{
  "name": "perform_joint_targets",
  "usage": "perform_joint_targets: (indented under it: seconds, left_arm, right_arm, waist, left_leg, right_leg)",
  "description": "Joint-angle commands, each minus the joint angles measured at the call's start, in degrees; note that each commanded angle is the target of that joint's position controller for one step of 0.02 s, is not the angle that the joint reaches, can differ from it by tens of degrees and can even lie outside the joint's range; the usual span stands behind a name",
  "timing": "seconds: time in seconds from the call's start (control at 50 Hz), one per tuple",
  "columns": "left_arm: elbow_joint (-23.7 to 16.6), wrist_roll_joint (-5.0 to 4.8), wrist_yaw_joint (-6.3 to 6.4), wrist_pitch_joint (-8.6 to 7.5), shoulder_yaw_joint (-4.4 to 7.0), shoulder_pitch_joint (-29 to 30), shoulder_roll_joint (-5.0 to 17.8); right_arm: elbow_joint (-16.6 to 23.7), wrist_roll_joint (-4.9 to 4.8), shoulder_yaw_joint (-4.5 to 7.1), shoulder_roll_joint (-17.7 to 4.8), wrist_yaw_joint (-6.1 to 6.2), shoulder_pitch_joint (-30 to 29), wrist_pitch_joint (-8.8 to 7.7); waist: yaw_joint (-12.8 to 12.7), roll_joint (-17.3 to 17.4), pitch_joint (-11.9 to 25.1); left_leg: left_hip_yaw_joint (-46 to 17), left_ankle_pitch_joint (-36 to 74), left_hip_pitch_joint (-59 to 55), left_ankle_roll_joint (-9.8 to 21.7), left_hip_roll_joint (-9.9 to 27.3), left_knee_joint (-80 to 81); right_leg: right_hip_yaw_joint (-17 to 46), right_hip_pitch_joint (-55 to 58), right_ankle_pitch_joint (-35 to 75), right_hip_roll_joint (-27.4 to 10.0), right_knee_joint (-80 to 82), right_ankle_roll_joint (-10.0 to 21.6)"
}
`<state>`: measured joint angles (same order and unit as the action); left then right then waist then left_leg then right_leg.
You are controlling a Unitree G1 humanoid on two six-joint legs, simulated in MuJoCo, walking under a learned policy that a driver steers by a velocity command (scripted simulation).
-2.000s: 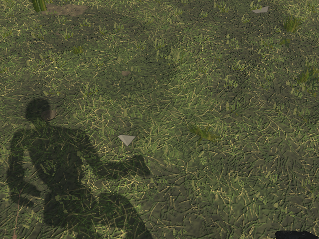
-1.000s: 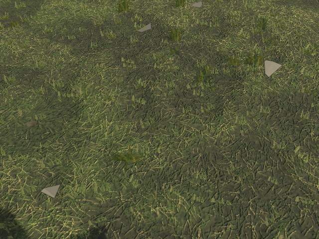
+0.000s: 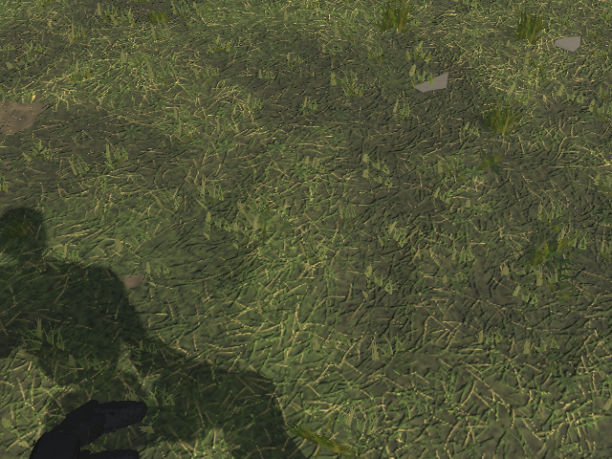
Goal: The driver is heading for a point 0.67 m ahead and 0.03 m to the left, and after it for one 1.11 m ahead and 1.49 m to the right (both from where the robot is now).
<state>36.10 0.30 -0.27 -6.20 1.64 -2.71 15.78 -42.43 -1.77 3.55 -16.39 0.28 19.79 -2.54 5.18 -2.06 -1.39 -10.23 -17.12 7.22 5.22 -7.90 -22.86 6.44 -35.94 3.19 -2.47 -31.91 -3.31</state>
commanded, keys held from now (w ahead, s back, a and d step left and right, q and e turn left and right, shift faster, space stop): w+q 0.44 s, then w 0.14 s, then w+e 0.42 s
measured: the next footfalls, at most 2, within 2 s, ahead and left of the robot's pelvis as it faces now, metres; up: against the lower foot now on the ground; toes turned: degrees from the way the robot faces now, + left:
right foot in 0.08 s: +0.23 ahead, -0.14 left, +0.00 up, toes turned +8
left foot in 0.60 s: +0.44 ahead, +0.20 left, +0.00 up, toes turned +22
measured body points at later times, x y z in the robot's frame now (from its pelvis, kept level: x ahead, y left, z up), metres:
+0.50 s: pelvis +0.27 +0.00 +0.00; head +0.30 +0.02 +0.44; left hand +0.20 +0.29 -0.12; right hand +0.55 -0.15 -0.08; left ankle +0.39 +0.19 -0.70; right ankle +0.19 -0.14 -0.74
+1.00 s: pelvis +0.52 +0.14 +0.00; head +0.54 +0.14 +0.45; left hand +0.63 +0.42 -0.11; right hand +0.63 -0.13 -0.12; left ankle +0.40 +0.19 -0.74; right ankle +0.74 +0.02 -0.69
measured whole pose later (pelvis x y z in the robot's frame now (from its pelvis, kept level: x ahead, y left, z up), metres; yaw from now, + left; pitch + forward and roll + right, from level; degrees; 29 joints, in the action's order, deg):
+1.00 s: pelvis +0.52 +0.14 +0.00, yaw +12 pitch +1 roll +2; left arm 43.6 -1.2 -1.9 -2.6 2.8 -9.0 15.8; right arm -45.8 0.5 3.5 -15.0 0.0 18.2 -5.1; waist 3.4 -2.8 -1.0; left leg 10.3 -16.1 -3.0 3.0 -3.6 -11.8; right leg 2.4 -39.5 4.7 -5.4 -41.3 0.1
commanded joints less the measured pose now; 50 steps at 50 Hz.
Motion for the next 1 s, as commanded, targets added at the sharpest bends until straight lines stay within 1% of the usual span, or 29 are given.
perform_joint_targets:
  seconds: [0.02, 0.06, 0.08, 0.1, 0.12, 0.14, 0.16, 0.18, 0.2, 0.22, 0.28, 0.36, 0.42, 0.5, 0.54, 0.56, 0.58, 0.6, 0.62, 0.64, 0.66, 0.68, 0.7, 0.72, 0.74, 0.8, 0.84, 0.9, 1.0]
  left_arm:
    - [-5.1, -0.62, -0.75, -1.7, 2.22, 4.9, 6.5]
    - [-3.6, -0.75, -0.52, -2.12, 3.33, -1.6, 8.0]
    - [-2.8, 0.02, -0.07, -2.41, 4.23, -8.4, 10.0]
    - [-2.1, 1.36, 0.49, -2.25, 5.37, -16.5, 14.5]
    - [0.1, 0.16, 0.05, -1.33, 5.59, -20.5, 13.8]
    - [-1.1, -0.49, 0.17, -0.81, 4.37, -18.1, 8.9]
    - [-1.4, -0.3, 0.49, -0.16, 3.73, -15.7, 6.9]
    - [-1.1, 0.07, 0.54, 0.16, 3.32, -13.1, 6.2]
    - [-0.7, 0.31, 0.59, 0.14, 2.91, -11.6, 5.1]
    - [-0.3, 0.5, 0.54, 0.04, 2.79, -10.7, 4.8]
    - [1.6, -0.11, 0.23, -0.65, 3.3, -10.3, 5.6]
    - [3.9, 0.02, 0.37, -0.48, 4.14, -10.6, 8.2]
    - [5.3, -0.48, 0.7, 0.15, 4.42, -12.0, 9.6]
    - [8.0, -1.86, 0.36, 1.09, 4.94, -15.8, 11.6]
    - [8.8, -2.44, 0.29, 1.7, 5.28, -15.9, 13.1]
    - [9.1, -2.61, 0.4, 2.05, 5.33, -15.5, 13.8]
    - [9.3, -2.52, 0.62, 2.34, 4.82, -15.6, 12.9]
    - [8.6, -1.25, 0.83, 2.09, 3.44, -16.4, 10.2]
    - [6.5, 0.06, 0.01, 1.12, 0.65, -23.3, 2.2]
    - [8.0, -2.12, -0.41, -0.09, 1.86, -19.2, 8.1]
    - [5.9, -4.09, -0.57, -0.41, 2.73, -13.4, 10.4]
    - [5.4, -3.5, -0.23, -0.52, 2.4, -11.4, 9.4]
    - [5.7, -2.12, 0.05, -0.25, 2.57, -10.6, 9.1]
    - [6.4, -1.96, -0.04, 0.59, 2.8, -12.6, 8.9]
    - [7.2, -2.16, -0.13, 1.46, 2.74, -14.6, 7.8]
    - [7.5, -2.09, 0.18, 3.27, 2.49, -14.4, 5.4]
    - [6.6, -1.86, 0.23, 3.38, 2.49, -11.9, 4.8]
    - [5.6, -1.65, -0.66, 2.86, 2.13, -8.0, 3.8]
    - [1.4, -1.48, -2.55, 2.62, 1.12, 0.9, 2.1]
  right_arm:
    - [2.6, -0.06, 2.41, -9.0, 0.68, 1.3, 0.16]
    - [3.1, 0.22, 2.28, -8.2, 0.64, -0.3, 0.53]
    - [3.8, 0.63, 1.37, -5.8, 0.31, -0.9, 0.31]
    - [5.1, 0.45, 0.27, -2.4, 0.18, 3.0, -0.13]
    - [5.9, -0.26, -0.33, -3.1, 0.25, 6.8, -0.48]
    - [5.2, -0.78, 0.97, -8.4, 0.28, 4.4, -0.3]
    - [6.2, -0.3, 1.4, -9.6, 0.28, -1.1, 0.09]
    - [7.3, 0.44, 1.43, -8.8, 0.17, -4.1, 0.22]
    - [7.8, 0.73, 1.68, -7.9, -0.04, -5.2, 0.39]
    - [7.8, 0.33, 1.55, -6.7, -0.37, -4.4, 0.72]
    - [8.3, 0.36, 0.96, -3.8, -0.61, -5.1, 1.63]
    - [9.2, 0.64, 0.5, -3.1, -1.27, -9.3, 1.34]
    - [10.4, 0.58, 0.0, -2.2, -2.43, -15.3, 0.61]
    - [12.9, 0.35, -0.16, -2.2, -3.41, -20.3, 0.37]
    - [13.2, 0.83, 0.58, -3.7, -3.45, -18.9, 0.35]
    - [12.3, 1.14, 1.54, -5.4, -3.28, -14.5, 0.43]
    - [9.6, 1.07, 3.11, -8.0, -2.83, -5.4, 0.55]
    - [7.5, 1.07, 4.63, -11.9, -1.86, 4.1, 0.94]
    - [7.5, 1.31, 4.99, -18.1, -1.32, 4.1, 0.6]
    - [8.2, 1.37, 3.67, -12.8, -1.42, 6.2, 0.08]
    - [7.1, 1.83, 2.81, -10.5, -1.64, 3.6, -0.59]
    - [6.5, 1.55, 2.31, -9.0, -1.63, 0.2, -1.03]
    - [6.3, 1.75, 1.71, -6.8, -1.72, -3.2, -1.33]
    - [6.5, 2.23, 1.17, -5.0, -1.81, -5.3, -1.82]
    - [6.2, 2.42, 1.2, -4.6, -1.85, -6.2, -2.39]
    - [4.2, 2.65, 1.61, -5.1, -1.57, -6.7, -4.01]
    - [2.8, 2.94, 1.73, -5.3, -1.01, -5.9, -4.18]
    - [1.9, 2.71, 1.71, -6.0, -0.43, -6.0, -4.06]
    - [-1.3, 1.8, 2.31, -8.0, 0.2, -1.2, -2.69]
  waist:
    - [-1.1, 7.9, 2.0]
    - [-5.0, 9.4, 4.1]
    - [-8.5, 7.8, 10.0]
    - [-9.7, -2.3, 19.3]
    - [-9.0, -16.9, 24.1]
    - [-9.8, -9.2, 16.6]
    - [-10.4, -4.2, 9.6]
    - [-9.2, -1.3, 4.5]
    - [-7.9, -1.8, 2.0]
    - [-6.7, -3.5, 0.8]
    - [-5.7, -3.8, -0.5]
    - [-6.5, -1.9, -0.4]
    - [-8.8, -1.3, -1.6]
    - [-9.7, -1.1, -3.4]
    - [-7.5, -2.2, -2.0]
    - [-4.3, -2.8, 1.1]
    - [0.5, -1.9, 6.1]
    - [4.5, 2.0, 12.2]
    - [-1.8, 17.3, 19.9]
    - [2.9, 10.6, 25.5]
    - [2.9, 8.9, 15.8]
    - [0.5, 6.4, 10.4]
    - [-1.6, 5.8, 6.9]
    - [-3.8, 6.8, 5.6]
    - [-4.9, 7.3, 5.5]
    - [-6.1, 5.3, 2.0]
    - [-5.5, 4.7, 0.3]
    - [-4.2, 4.8, -1.1]
    - [-0.4, 3.4, -4.4]
  left_leg:
    - [-14.4, 13.1, -0.1, 6.6, 14.4, 0.8]
    - [-15.1, 18.2, 0.0, 4.9, 13.3, -4.7]
    - [-12.4, 18.9, 3.6, 3.0, 10.5, -14.6]
    - [-5.0, 6.9, 19.4, -1.1, 3.9, -33.2]
    - [-0.9, -16.9, 33.2, -3.1, 2.1, -46.8]
    - [-1.6, -13.4, 38.3, -3.8, 6.3, -52.5]
    - [0.9, -8.3, 39.0, -4.4, 8.2, -53.8]
    - [1.9, -4.7, 38.0, -4.7, 9.7, -51.8]
    - [2.1, -2.3, 36.4, -4.8, 11.4, -49.4]
    - [2.8, -1.2, 34.1, -4.8, 12.5, -48.1]
    - [4.4, 1.3, 33.7, -5.7, 13.5, -44.0]
    - [5.1, 11.2, 34.7, -6.3, 14.2, -32.7]
    - [8.2, 18.2, 31.8, -5.4, 13.4, -22.4]
    - [10.3, 13.7, 29.4, -2.7, 11.9, -14.8]
    - [12.4, 7.7, 24.4, -0.4, 9.2, -12.2]
    - [14.0, 6.9, 17.3, 1.0, 7.0, -10.3]
    - [15.3, 10.6, 3.7, 2.7, 4.4, -7.1]
    - [6.0, 13.5, -14.8, 5.2, 10.7, -8.8]
    - [-25.6, 4.8, -31.4, 15.2, 28.1, -3.5]
    - [-33.6, 0.7, -30.5, 16.4, 31.0, 2.9]
    - [-22.7, 5.2, -23.9, 13.3, 28.9, 3.5]
    - [-14.6, 10.3, -15.7, 10.9, 26.3, 4.0]
    - [-9.3, 14.1, -8.9, 9.4, 24.1, 5.4]
    - [-5.4, 16.7, -4.2, 8.5, 22.4, 7.6]
    - [-3.2, 17.2, -1.6, 8.5, 22.1, 9.8]
    - [3.9, 21.7, 2.0, 8.3, 21.7, 13.9]
    - [8.0, 23.9, 0.7, 7.2, 21.0, 14.7]
    - [13.8, 23.8, -0.2, 5.0, 19.2, 15.6]
    - [17.3, 27.3, -9.1, 4.0, 22.2, 14.3]
  right_leg:
    - [-1.0, 7.6, -3.7, 2.9, 4.3, 1.4]
    - [-2.4, 17.0, -6.4, 3.2, 7.7, 4.1]
    - [0.5, 29.6, -6.2, -1.3, 7.0, 7.2]
    - [16.8, 51.6, -9.9, -14.1, 5.9, 14.2]
    - [37.4, 60.0, -23.3, -22.7, 10.8, 19.7]
    - [35.0, 54.2, -31.7, -21.6, 13.0, 17.7]
    - [26.3, 46.8, -28.9, -18.9, 13.9, 15.3]
    - [19.9, 39.3, -22.2, -16.4, 15.7, 14.4]
    - [14.9, 34.7, -17.3, -14.2, 17.3, 13.7]
    - [11.0, 31.0, -14.8, -12.6, 19.0, 13.2]
    - [3.4, 27.7, -8.0, -11.9, 22.2, 14.3]
    - [-4.3, 30.6, -0.9, -11.8, 22.9, 14.1]
    - [-9.6, 31.7, -0.1, -11.1, 22.7, 12.5]
    - [-11.2, 36.4, 2.3, -13.7, 21.7, 11.9]
    - [-12.4, 39.0, 17.0, -14.5, 16.8, 11.3]
    - [-14.0, 39.2, 26.6, -13.8, 10.3, 10.4]
    - [-16.5, 35.3, 31.0, -11.7, -0.4, 8.9]
    - [-16.8, 21.7, 15.8, -9.6, -16.4, 6.6]
    - [-13.2, -0.8, -34.7, 1.0, -38.3, 2.9]
    - [-1.4, -4.4, -37.8, 1.6, -45.8, 3.4]
    - [-1.4, -8.9, -33.4, -0.7, -46.6, 4.0]
    - [-2.0, -7.9, -28.0, -3.5, -42.5, 4.4]
    - [-2.2, -5.6, -24.4, -5.1, -39.1, 4.2]
    - [-1.3, -1.9, -21.4, -6.3, -37.5, 4.1]
    - [-1.0, 0.7, -19.4, -6.4, -36.7, 3.7]
    - [0.0, -0.7, -14.5, -5.9, -32.9, 2.4]
    - [1.0, -3.9, -8.6, -5.1, -27.8, 1.8]
    - [-1.2, -2.9, 1.4, -3.9, -16.6, 2.3]
    - [-5.6, -6.0, 1.8, -3.0, -6.0, 4.5]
